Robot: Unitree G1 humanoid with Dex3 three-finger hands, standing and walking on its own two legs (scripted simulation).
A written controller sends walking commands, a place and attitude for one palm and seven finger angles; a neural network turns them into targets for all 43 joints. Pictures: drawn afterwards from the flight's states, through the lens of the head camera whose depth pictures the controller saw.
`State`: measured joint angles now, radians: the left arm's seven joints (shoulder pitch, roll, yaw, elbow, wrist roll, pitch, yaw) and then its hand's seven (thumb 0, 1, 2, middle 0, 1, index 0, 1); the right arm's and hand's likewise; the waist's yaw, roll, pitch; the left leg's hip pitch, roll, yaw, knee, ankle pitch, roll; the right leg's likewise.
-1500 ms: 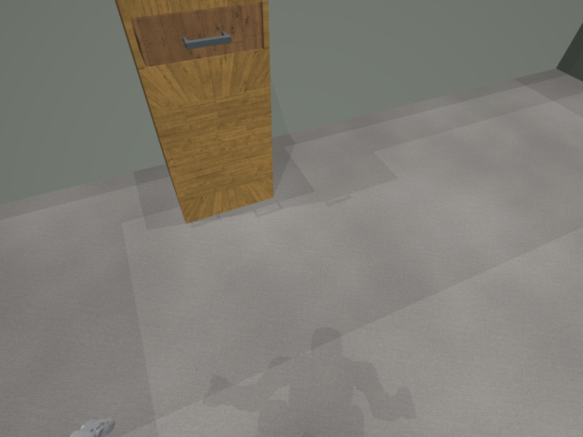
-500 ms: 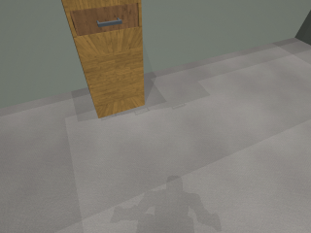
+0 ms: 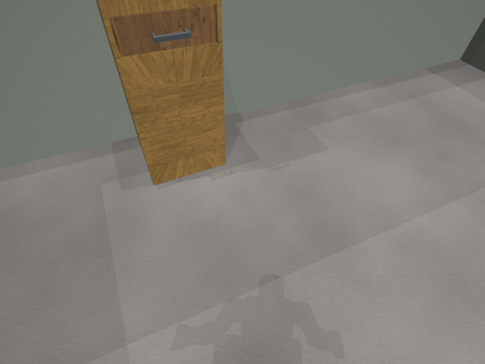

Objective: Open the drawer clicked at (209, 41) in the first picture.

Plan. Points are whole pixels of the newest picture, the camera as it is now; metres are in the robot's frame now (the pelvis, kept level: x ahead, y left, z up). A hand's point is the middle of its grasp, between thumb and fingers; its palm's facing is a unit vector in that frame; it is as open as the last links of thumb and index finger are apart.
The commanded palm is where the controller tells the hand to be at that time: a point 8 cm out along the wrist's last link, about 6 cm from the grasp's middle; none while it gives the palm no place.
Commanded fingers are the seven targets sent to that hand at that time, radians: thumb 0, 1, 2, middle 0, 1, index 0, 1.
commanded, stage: walk to a spot facing it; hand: left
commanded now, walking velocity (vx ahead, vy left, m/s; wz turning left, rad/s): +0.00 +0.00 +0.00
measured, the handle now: (171, 34) +1.19 +0.35 +0.02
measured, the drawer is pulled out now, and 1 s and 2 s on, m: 0.00 0.00 0.00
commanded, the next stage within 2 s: turn to face it in 1.54 s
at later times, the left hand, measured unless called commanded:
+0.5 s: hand out of the picture +0.06 +0.15 -0.18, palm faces -0.08 -0.98 -0.19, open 7.4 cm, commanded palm none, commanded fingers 0.00 0.90 0.90 -0.20 -0.30 -0.20 -0.30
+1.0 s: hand (179, 250) +0.40 +0.18 -0.18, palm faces -0.32 -0.93 -0.19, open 7.4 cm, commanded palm none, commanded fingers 0.00 0.90 0.90 -0.20 -0.30 -0.20 -0.30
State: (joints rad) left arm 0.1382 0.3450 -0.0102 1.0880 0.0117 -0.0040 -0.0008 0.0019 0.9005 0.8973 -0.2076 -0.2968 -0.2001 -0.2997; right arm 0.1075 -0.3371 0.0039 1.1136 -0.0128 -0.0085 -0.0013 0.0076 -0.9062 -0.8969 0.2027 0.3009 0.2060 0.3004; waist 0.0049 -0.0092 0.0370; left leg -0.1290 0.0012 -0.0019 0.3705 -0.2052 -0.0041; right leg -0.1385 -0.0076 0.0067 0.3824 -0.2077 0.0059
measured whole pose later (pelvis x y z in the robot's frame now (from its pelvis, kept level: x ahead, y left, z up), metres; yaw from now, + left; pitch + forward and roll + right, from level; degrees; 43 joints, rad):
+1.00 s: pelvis +0.28 +0.01 -0.01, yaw -24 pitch -1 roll +0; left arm 0.25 0.24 0.10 0.99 0.04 0.01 -0.03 0.00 0.91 0.90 -0.20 -0.30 -0.19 -0.30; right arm 0.25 -0.16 -0.06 1.01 -0.03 -0.08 -0.03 -0.01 -0.95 -0.90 0.20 0.30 0.21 0.30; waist 0.02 -0.05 0.03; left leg -0.20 0.07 0.27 0.47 -0.25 0.05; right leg -0.58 -0.08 -0.05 1.21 -0.23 0.00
